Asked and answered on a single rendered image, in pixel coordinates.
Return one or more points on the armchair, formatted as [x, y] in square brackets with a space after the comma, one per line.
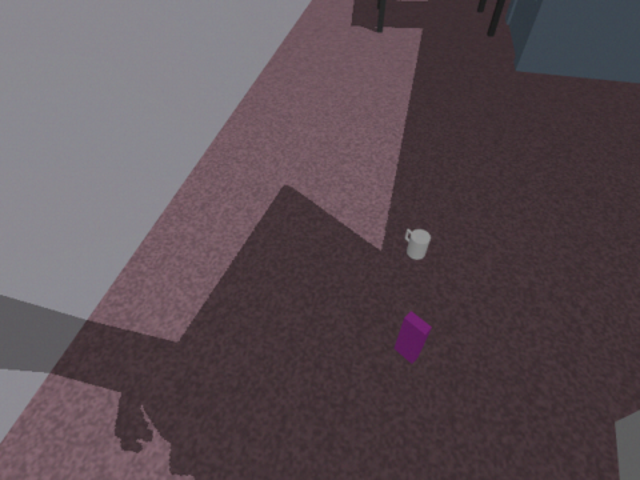
[597, 39]

